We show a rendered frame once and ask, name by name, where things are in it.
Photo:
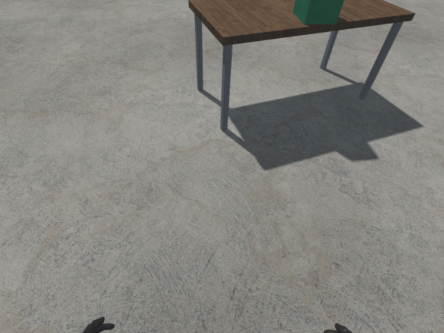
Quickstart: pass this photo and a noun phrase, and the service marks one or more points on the carton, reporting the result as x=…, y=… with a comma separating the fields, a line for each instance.
x=318, y=11

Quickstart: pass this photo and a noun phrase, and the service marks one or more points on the left robot hand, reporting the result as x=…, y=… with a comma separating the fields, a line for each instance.
x=97, y=326

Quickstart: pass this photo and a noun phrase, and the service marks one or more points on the table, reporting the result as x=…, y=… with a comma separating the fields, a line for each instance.
x=241, y=21

